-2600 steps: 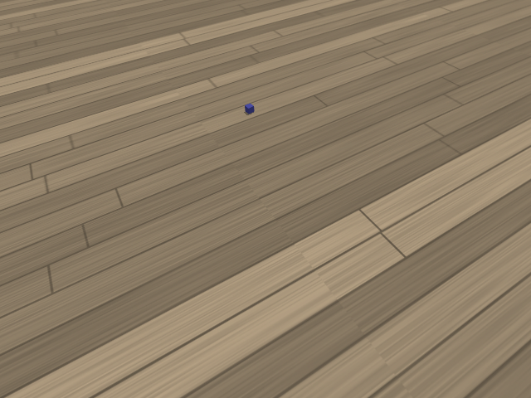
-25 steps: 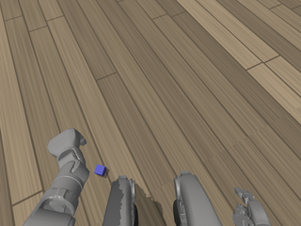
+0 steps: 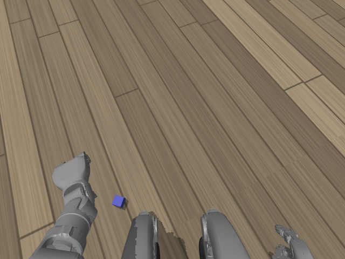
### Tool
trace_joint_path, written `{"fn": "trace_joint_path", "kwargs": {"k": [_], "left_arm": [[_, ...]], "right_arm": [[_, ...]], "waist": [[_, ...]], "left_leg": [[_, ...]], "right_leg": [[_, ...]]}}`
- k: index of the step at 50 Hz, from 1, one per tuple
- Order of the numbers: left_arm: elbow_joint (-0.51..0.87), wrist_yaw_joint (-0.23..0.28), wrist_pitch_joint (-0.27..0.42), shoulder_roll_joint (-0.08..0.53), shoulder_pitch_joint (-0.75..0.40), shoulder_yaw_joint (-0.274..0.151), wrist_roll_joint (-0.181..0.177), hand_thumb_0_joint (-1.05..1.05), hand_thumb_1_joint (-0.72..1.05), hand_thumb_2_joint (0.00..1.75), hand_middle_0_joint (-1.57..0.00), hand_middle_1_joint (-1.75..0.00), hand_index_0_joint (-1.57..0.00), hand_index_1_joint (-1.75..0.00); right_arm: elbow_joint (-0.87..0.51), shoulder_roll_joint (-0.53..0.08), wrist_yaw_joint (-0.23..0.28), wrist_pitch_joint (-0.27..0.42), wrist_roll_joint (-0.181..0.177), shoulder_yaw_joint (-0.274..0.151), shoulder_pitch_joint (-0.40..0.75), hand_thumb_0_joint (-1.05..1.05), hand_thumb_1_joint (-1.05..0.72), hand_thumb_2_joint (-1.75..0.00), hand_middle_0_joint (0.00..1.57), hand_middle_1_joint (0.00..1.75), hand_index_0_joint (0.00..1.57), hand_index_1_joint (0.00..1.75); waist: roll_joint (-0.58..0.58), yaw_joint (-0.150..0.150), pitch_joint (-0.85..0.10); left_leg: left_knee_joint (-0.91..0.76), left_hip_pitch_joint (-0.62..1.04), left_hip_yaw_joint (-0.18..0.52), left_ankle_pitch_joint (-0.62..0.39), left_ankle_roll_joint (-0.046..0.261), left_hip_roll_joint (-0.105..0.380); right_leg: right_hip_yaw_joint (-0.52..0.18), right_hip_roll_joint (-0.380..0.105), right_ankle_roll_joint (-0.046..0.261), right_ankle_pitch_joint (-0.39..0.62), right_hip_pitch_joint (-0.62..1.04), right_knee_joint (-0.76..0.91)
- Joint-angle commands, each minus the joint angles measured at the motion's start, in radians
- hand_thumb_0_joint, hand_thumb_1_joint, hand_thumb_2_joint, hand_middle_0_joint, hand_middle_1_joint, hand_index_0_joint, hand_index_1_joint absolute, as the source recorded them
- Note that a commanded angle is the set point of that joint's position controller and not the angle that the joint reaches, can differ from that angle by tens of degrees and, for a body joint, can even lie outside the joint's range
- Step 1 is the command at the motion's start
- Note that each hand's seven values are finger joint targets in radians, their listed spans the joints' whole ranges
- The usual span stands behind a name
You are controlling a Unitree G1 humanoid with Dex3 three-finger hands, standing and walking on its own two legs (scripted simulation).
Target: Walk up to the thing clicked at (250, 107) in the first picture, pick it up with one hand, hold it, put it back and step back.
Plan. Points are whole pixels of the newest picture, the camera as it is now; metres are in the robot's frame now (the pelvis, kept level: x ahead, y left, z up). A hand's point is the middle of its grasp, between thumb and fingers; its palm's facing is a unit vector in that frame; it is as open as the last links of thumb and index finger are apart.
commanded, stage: go down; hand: left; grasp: from above
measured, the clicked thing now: (118, 201) +0.34 +0.27 -0.60
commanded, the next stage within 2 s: none
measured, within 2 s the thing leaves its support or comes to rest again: neither
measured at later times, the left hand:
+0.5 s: hand (85, 178) +0.34 +0.27 -0.15, palm faces -0.34 -0.23 -0.91, open 12.1 cm
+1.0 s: hand (85, 177) +0.35 +0.27 -0.17, palm faces -0.35 -0.22 -0.91, open 12.6 cm
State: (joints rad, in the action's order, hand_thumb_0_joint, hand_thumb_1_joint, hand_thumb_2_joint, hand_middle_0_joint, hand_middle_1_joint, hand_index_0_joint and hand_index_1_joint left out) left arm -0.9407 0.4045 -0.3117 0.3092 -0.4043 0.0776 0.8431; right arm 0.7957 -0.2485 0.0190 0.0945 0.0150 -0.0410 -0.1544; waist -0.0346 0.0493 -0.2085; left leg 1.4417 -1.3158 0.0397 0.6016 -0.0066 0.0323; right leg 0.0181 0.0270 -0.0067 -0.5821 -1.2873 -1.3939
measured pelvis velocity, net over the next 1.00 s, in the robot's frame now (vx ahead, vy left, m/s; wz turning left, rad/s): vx -0.01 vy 0.00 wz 0.00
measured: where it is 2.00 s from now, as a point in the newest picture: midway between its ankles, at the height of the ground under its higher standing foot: outside the picture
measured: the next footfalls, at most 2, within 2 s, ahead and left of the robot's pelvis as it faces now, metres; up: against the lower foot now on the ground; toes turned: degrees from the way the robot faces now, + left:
none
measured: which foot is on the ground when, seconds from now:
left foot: down 0.00-1.00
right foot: down 0.00-1.00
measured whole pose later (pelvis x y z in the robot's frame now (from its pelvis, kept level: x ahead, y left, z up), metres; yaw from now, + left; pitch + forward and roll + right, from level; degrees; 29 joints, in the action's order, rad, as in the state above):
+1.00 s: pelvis -0.01 +0.00 -0.04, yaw +0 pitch +32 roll -3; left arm -1.09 0.41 -0.28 0.38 -0.57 0.00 0.85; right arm 0.77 -0.23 0.01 0.10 0.03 -0.01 -0.18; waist -0.04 0.09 -0.22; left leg 1.58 -1.51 0.05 0.62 -0.01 0.03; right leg 0.03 0.03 -0.01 -0.60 -1.48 -1.53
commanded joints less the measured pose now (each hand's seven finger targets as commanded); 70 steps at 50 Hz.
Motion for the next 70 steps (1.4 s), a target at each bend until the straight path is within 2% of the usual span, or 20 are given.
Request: {"fn": "trace_joint_path", "kwargs": {"k": [1, 3, 9, 12, 14, 16, 18, 23, 24, 27, 28, 29, 33, 34, 40, 47, 55, 61, 68, 70], "left_arm": [[0.062, 0.05, -0.015, 0.163, -0.254, -0.051, 0.015, 0.0, -0.12, 0.63, -0.38, -0.76, -0.4, -0.74], [0.08, 0.055, -0.006, 0.189, -0.308, -0.071, 0.006, 0.0, -0.11, 0.61, -0.37, -0.79, -0.4, -0.75], [0.022, 0.064, 0.01, 0.21, -0.348, -0.08, 0.013, 0.0, -0.16, 0.64, -0.33, -0.86, -0.37, -0.81], [0.016, 0.069, 0.01, 0.231, -0.346, -0.1, 0.011, 0.0, -0.17, 0.65, -0.31, -0.88, -0.36, -0.83], [-0.006, 0.064, 0.009, 0.213, -0.336, -0.093, 0.007, 0.0, -0.19, 0.66, -0.31, -0.88, -0.35, -0.83], [0.013, 0.063, 0.013, 0.249, -0.34, -0.111, 0.013, 0.0, -0.2, 0.67, -0.31, -0.87, -0.35, -0.83], [0.024, 0.058, 0.017, 0.236, -0.372, -0.094, 0.016, 0.0, -0.21, 0.68, -0.31, -0.87, -0.34, -0.83], [0.007, 0.056, 0.019, 0.261, -0.362, -0.117, 0.009, 0.0, -0.24, 0.7, -0.28, -0.89, -0.32, -0.85], [0.011, 0.057, 0.022, 0.253, -0.368, -0.101, 0.014, 0.0, -0.23, 0.7, -0.29, -0.89, -0.32, -0.85], [-0.003, 0.054, 0.024, 0.265, -0.362, -0.11, 0.014, 0.0, -0.25, 0.7, -0.28, -0.9, -0.31, -0.86], [0.012, 0.053, 0.029, 0.256, -0.381, -0.103, 0.012, 0.0, -0.24, 0.7, -0.27, -0.91, -0.31, -0.87], [-0.01, 0.054, 0.027, 0.275, -0.366, -0.12, 0.012, 0.0, -0.25, 0.7, -0.27, -0.91, -0.31, -0.87], [0.01, 0.056, 0.033, 0.256, -0.385, -0.102, 0.022, 0.0, -0.25, 0.69, -0.26, -0.95, -0.3, -0.9], [0.011, 0.061, 0.031, 0.271, -0.378, -0.117, 0.022, 0.0, -0.26, 0.7, -0.27, -0.93, -0.3, -0.89], [-0.002, 0.054, 0.027, 0.276, -0.405, -0.114, 0.027, 0.0, -0.29, 0.72, -0.25, -0.94, -0.28, -0.9], [-0.023, 0.048, 0.031, 0.271, -0.417, -0.102, 0.027, 0.0, -0.29, 0.72, -0.25, -0.95, -0.28, -0.91], [0.035, 0.032, 0.035, 0.304, -0.411, -0.115, 0.029, 0.0, -0.33, 0.76, -0.24, -0.94, -0.27, -0.91], [0.033, 0.018, 0.036, 0.293, -0.396, -0.112, 0.021, 0.0, -0.32, 0.75, -0.26, -0.91, -0.28, -0.89], [-0.032, 0.018, 0.053, 0.282, -0.408, -0.104, 0.035, 0.0, -0.32, 0.75, -0.24, -0.93, -0.27, -0.9], [-0.036, 0.02, 0.058, 0.285, -0.398, -0.104, 0.044, 0.0, -0.33, 0.74, -0.24, -0.94, -0.27, -0.91]], "right_arm": [[-0.063, -0.142, -0.002, 0.021, 0.003, -0.051, -0.103, 0.0, -0.88, -0.89, 0.2, 0.3, 0.2, 0.3], [-0.067, -0.134, -0.001, 0.022, 0.004, -0.047, -0.108, 0.0, -0.88, -0.89, 0.2, 0.3, 0.2, 0.3], [-0.077, -0.126, 0.001, 0.026, 0.007, -0.036, -0.109, 0.0, -0.89, -0.89, 0.2, 0.3, 0.2, 0.3], [-0.071, -0.13, 0.0, 0.028, 0.004, -0.035, -0.116, 0.0, -0.89, -0.89, 0.2, 0.3, 0.2, 0.3], [-0.066, -0.129, -0.002, 0.028, 0.009, -0.033, -0.123, 0.0, -0.89, -0.89, 0.2, 0.3, 0.2, 0.3], [-0.067, -0.132, -0.003, 0.023, 0.008, -0.036, -0.13, 0.0, -0.89, -0.89, 0.2, 0.3, 0.2, 0.3], [-0.074, -0.127, -0.002, 0.021, 0.007, -0.037, -0.127, 0.0, -0.89, -0.89, 0.2, 0.3, 0.2, 0.3], [-0.077, -0.135, 0.0, 0.022, 0.002, -0.038, -0.134, 0.0, -0.89, -0.89, 0.2, 0.3, 0.2, 0.3], [-0.08, -0.128, 0.0, 0.022, 0.001, -0.037, -0.131, 0.0, -0.89, -0.89, 0.2, 0.3, 0.2, 0.3], [-0.078, -0.128, 0.003, 0.021, 0.0, -0.038, -0.139, 0.0, -0.9, -0.9, 0.2, 0.3, 0.2, 0.3], [-0.077, -0.126, 0.003, 0.022, 0.002, -0.035, -0.141, 0.0, -0.89, -0.9, 0.2, 0.3, 0.2, 0.3], [-0.074, -0.131, 0.003, 0.022, 0.003, -0.035, -0.142, 0.0, -0.9, -0.9, 0.2, 0.3, 0.2, 0.3], [-0.074, -0.133, -0.001, 0.021, 0.006, -0.038, -0.144, 0.0, -0.9, -0.9, 0.2, 0.3, 0.2, 0.3], [-0.073, -0.137, 0.0, 0.019, 0.005, -0.037, -0.146, 0.0, -0.9, -0.9, 0.2, 0.3, 0.2, 0.3], [-0.072, -0.146, -0.004, 0.02, 0.009, -0.035, -0.144, 0.0, -0.9, -0.9, 0.2, 0.3, 0.2, 0.3], [-0.08, -0.141, -0.002, 0.022, 0.007, -0.03, -0.137, 0.0, -0.91, -0.9, 0.2, 0.3, 0.2, 0.3], [-0.089, -0.148, 0.0, 0.017, 0.004, -0.034, -0.153, 0.0, -0.91, -0.9, 0.2, 0.3, 0.2, 0.3], [-0.083, -0.144, 0.007, 0.015, 0.004, -0.032, -0.16, 0.0, -0.91, -0.9, 0.2, 0.3, 0.2, 0.3], [-0.083, -0.146, 0.005, 0.02, 0.006, -0.029, -0.168, 0.0, -0.91, -0.9, 0.2, 0.3, 0.2, 0.3], [-0.084, -0.144, 0.002, 0.02, 0.009, -0.027, -0.166, 0.0, -0.91, -0.9, 0.2, 0.3, 0.2, 0.3]], "waist": [[-0.042, 0.024, -0.432], [-0.036, 0.021, -0.448], [-0.032, 0.027, -0.43], [-0.033, 0.025, -0.477], [-0.042, 0.033, -0.478], [-0.059, 0.021, -0.486], [-0.073, 0.037, -0.471], [-0.045, 0.032, -0.477], [-0.054, 0.038, -0.469], [-0.033, 0.037, -0.477], [-0.045, 0.05, -0.475], [-0.043, 0.04, -0.465], [-0.086, 0.042, -0.487], [-0.081, 0.038, -0.493], [-0.099, 0.046, -0.5], [-0.085, 0.056, -0.463], [-0.105, 0.045, -0.542], [-0.086, 0.056, -0.514], [-0.05, 0.065, -0.455], [-0.068, 0.055, -0.458]], "left_leg": [[-0.185, 0.348, -0.008, -0.403, 0.009, -0.007], [-0.17, 0.313, -0.019, -0.344, 0.018, -0.014], [-0.151, 0.236, -0.036, -0.222, 0.024, -0.024], [-0.127, 0.222, -0.042, -0.251, 0.026, -0.025], [-0.111, 0.221, -0.036, -0.298, 0.023, -0.021], [-0.115, 0.226, -0.033, -0.296, 0.021, -0.022], [-0.119, 0.215, -0.035, -0.254, 0.021, -0.023], [-0.112, 0.207, -0.033, -0.223, 0.024, -0.02], [-0.119, 0.205, -0.031, -0.216, 0.023, -0.023], [-0.093, 0.178, -0.041, -0.229, 0.031, -0.024], [-0.083, 0.161, -0.043, -0.231, 0.033, -0.026], [-0.087, 0.168, -0.04, -0.24, 0.029, -0.024], [-0.076, 0.197, -0.036, -0.277, 0.025, -0.021], [-0.078, 0.195, -0.035, -0.271, 0.024, -0.023], [-0.069, 0.191, -0.024, -0.276, 0.017, -0.02], [-0.074, 0.162, -0.017, -0.179, 0.019, -0.022], [-0.063, 0.222, -0.015, -0.285, 0.017, -0.021], [-0.066, 0.224, -0.016, -0.284, 0.02, -0.02], [-0.051, 0.155, -0.027, -0.248, 0.026, -0.024], [-0.055, 0.164, -0.028, -0.239, 0.023, -0.026]], "right_leg": [[0.049, 0.028, 0.054, 0.319, 0.212, 0.141], [0.036, 0.023, 0.05, 0.302, 0.226, 0.153], [0.023, 0.018, 0.048, 0.215, 0.201, 0.154], [0.018, 0.018, 0.047, 0.257, 0.22, 0.136], [0.024, 0.018, 0.049, 0.291, 0.198, 0.112], [0.025, 0.018, 0.051, 0.279, 0.19, 0.111], [0.025, 0.02, 0.051, 0.243, 0.174, 0.118], [0.028, 0.021, 0.05, 0.215, 0.171, 0.118], [0.029, 0.02, 0.05, 0.207, 0.166, 0.119], [0.019, 0.022, 0.043, 0.241, 0.193, 0.123], [0.016, 0.02, 0.043, 0.25, 0.186, 0.118], [0.02, 0.017, 0.045, 0.25, 0.176, 0.109], [0.025, 0.018, 0.048, 0.27, 0.141, 0.089], [0.025, 0.018, 0.048, 0.266, 0.143, 0.091], [0.036, 0.019, 0.053, 0.253, 0.107, 0.059], [0.038, 0.017, 0.05, 0.172, 0.064, 0.068], [0.038, 0.017, 0.051, 0.257, 0.1, 0.052], [0.035, 0.013, 0.048, 0.257, 0.104, 0.071], [0.03, 0.015, 0.045, 0.248, 0.101, 0.074], [0.029, 0.012, 0.046, 0.237, 0.093, 0.07]]}}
